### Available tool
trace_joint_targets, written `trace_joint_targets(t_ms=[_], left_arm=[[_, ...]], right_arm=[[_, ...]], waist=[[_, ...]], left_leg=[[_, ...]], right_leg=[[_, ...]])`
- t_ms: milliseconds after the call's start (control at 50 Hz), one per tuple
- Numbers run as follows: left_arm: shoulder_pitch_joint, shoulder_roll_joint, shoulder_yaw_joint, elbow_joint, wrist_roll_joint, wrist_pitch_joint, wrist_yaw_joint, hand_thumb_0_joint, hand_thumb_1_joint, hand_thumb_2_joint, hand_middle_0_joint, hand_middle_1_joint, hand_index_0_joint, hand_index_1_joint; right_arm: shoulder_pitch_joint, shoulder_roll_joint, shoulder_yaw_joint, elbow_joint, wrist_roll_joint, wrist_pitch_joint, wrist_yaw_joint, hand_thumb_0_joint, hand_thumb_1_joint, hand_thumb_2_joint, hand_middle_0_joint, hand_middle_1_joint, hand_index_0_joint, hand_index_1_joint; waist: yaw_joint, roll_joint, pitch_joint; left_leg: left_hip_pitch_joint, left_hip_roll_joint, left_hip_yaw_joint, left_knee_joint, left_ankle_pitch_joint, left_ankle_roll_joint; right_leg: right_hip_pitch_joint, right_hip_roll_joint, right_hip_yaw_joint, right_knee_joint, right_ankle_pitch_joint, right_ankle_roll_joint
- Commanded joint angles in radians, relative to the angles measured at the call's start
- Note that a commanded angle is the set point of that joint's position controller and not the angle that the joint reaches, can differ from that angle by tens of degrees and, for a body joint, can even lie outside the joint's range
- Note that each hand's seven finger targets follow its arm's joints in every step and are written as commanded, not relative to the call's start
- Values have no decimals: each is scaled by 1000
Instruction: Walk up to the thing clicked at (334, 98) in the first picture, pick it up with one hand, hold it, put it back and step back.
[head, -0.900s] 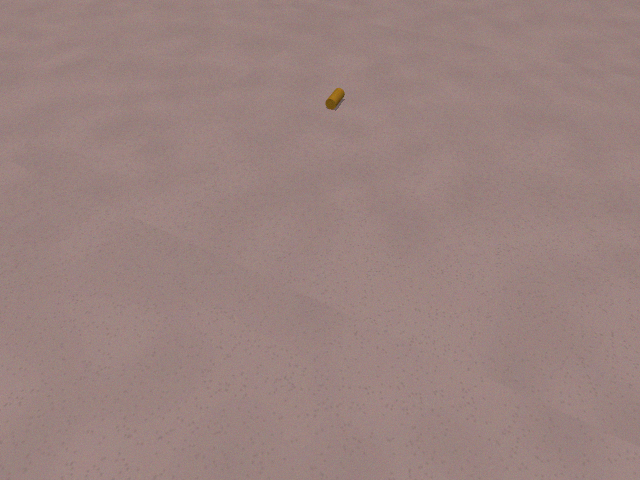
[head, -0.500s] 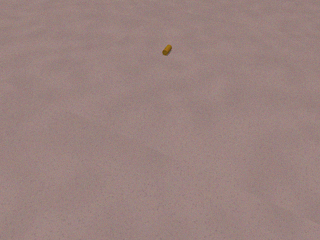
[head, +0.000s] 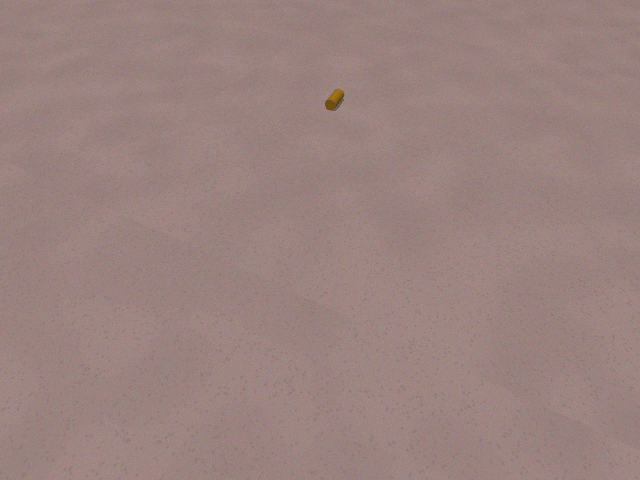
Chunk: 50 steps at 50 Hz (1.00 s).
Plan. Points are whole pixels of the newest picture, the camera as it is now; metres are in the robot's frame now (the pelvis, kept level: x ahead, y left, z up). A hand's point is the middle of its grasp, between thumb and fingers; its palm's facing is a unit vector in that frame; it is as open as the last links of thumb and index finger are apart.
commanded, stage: stand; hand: left
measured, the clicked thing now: (334, 99) +2.34 -0.02 -0.75
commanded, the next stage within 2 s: walk up in 0.22 s
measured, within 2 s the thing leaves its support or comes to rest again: neither
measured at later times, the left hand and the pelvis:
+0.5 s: hand (141, 473) +0.16 +0.25 -0.13, palm faces -0.12 -0.91 -0.40, open 7.4 cm; pelvis +0.06 -0.05 -0.01, yaw -5 degrees
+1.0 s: hand (211, 379) +0.31 +0.19 -0.17, palm faces -0.03 -0.94 -0.34, open 7.4 cm; pelvis +0.30 -0.09 -0.02, yaw -3 degrees
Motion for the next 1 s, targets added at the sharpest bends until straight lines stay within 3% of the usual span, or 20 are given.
trace_joint_targets(t_ms=[0,180,200,220,280,300,360,440,500,520,540,560,600,640,760,840,900,940,960,980], left_arm=[[-41,208,44,-60,-1,-25,17,0,900,900,-200,-300,-200,-300],[-38,211,46,-61,1,-25,19,0,900,900,-200,-300,-200,-300],[13,335,126,-135,27,-39,-24,0,900,900,-200,-300,-200,-300],[-25,318,127,-142,35,-38,-41,0,900,900,-200,-300,-200,-300],[-189,236,116,-223,35,-47,-64,0,900,900,-200,-300,-200,-300],[-198,258,113,-236,32,-53,-67,0,900,900,-200,-300,-200,-300],[-111,285,120,-225,23,-53,-99,0,900,900,-200,-300,-200,-300],[-17,282,133,-191,23,-53,-113,0,900,900,-200,-300,-200,-300],[218,317,154,-113,23,-61,-93,0,900,900,-200,-300,-200,-300],[362,383,184,-77,29,-74,-71,0,900,900,-200,-300,-200,-300],[438,463,202,-100,36,-81,-53,0,900,900,-200,-300,-200,-300],[303,487,180,-152,20,-85,-50,0,900,900,-200,-300,-200,-300],[90,444,167,-218,4,-96,-46,0,900,900,-200,-300,-200,-300],[44,384,149,-226,-2,-104,-39,0,900,900,-200,-300,-200,-300],[73,381,148,-239,-5,-130,-36,0,900,900,-200,-300,-200,-300],[148,376,148,-225,-2,-122,-44,0,900,900,-200,-300,-200,-300],[141,381,141,-233,4,-111,-46,0,900,900,-200,-300,-200,-300],[108,390,137,-243,0,-103,-40,0,900,900,-200,-300,-200,-300],[141,358,123,-242,-7,-97,-36,0,900,900,-200,-300,-200,-300],[208,300,99,-244,-12,-90,-32,0,900,900,-200,-300,-200,-300]], right_arm=[[-41,-211,-41,-63,2,-23,-12,0,-900,-900,200,300,200,300],[-35,-212,-40,-65,1,-19,-12,0,-900,-900,200,300,200,300],[25,-344,-127,-126,-24,-49,16,0,-900,-900,200,300,200,300],[27,-356,-139,-119,-33,-55,31,0,-900,-900,200,300,200,300],[105,-364,-170,-132,-31,-71,41,0,-900,-900,200,300,200,300],[113,-375,-178,-148,-30,-81,38,0,-900,-900,200,300,200,300],[37,-379,-176,-193,-26,-87,44,0,-900,-900,200,300,200,300],[-47,-359,-165,-223,-33,-85,59,0,-900,-900,200,300,200,300],[-120,-318,-148,-239,-37,-72,57,0,-900,-900,200,300,200,300],[-83,-238,-121,-240,-43,-73,59,0,-900,-900,200,300,200,300],[-104,-172,-90,-281,-24,-73,63,0,-900,-900,200,300,200,300],[-109,-263,-114,-281,-13,-69,57,0,-900,-900,200,300,200,300],[-31,-336,-129,-215,-1,-72,65,0,-900,-900,200,300,200,300],[41,-320,-126,-181,4,-68,78,0,-900,-900,200,300,200,300],[-14,-297,-138,-229,-11,-42,119,0,-900,-900,200,300,200,300],[-136,-258,-123,-287,-16,-51,127,0,-900,-900,200,300,200,300],[-152,-247,-126,-294,-7,-59,123,0,-900,-900,200,300,200,300],[-37,-260,-139,-268,-12,-63,109,0,-900,-900,200,300,200,300],[72,-290,-153,-236,-28,-69,96,0,-900,-900,200,300,200,300],[232,-347,-179,-197,-46,-77,79,0,-900,-900,200,300,200,300]], waist=[[-5,7,-72],[-7,11,-76],[-10,7,-214],[-21,61,-135],[-97,180,63],[-103,117,57],[-44,151,12],[16,174,5],[145,5,-53],[215,-270,-127],[243,-440,-94],[171,-243,-51],[50,-91,24],[-4,-102,33],[6,-70,65],[54,-40,54],[53,-45,34],[-13,-37,-10],[-55,53,-81],[-110,171,-185]], left_leg=[[15,118,-90,-52,152,34],[14,118,-88,-52,136,37],[44,123,-119,37,-454,110],[6,151,-159,11,-604,131],[153,395,-437,-202,-567,258],[191,438,-466,-245,-530,279],[118,372,-321,-273,-589,238],[-120,243,-79,-192,-435,170],[-387,148,59,141,-477,123],[-560,25,153,534,-470,99],[-746,-70,39,834,-460,58],[-701,-11,-107,898,-332,44],[-642,81,-137,856,-187,49],[-519,109,-122,741,-107,34],[-561,125,-30,505,44,-14],[-474,117,37,296,107,-7],[-334,102,72,223,105,17],[-181,64,111,182,58,40],[-8,26,129,149,7,60],[264,60,34,143,-137,127]], right_leg=[[10,-118,96,-52,149,-33],[17,-122,97,-59,149,-32],[-30,-83,122,53,-401,-69],[-174,-88,124,124,-508,-77],[-612,-47,13,446,-284,-32],[-660,-97,77,459,-292,-27],[-566,-130,52,458,-258,-8],[-222,-88,-48,324,-105,11],[203,-39,-116,220,-28,-3],[404,-63,-25,117,-237,-29],[351,-297,453,-127,-652,-90],[172,-444,733,-308,-835,-178],[53,-394,530,-263,-665,-189],[-49,-310,318,-251,-484,-158],[-19,-269,120,-290,-384,-182],[31,-214,17,-234,-182,-168],[29,-242,-5,-198,-96,-189],[23,-253,-36,-27,152,-178],[-15,-195,-97,198,276,-151],[-213,-125,-144,516,241,-107]])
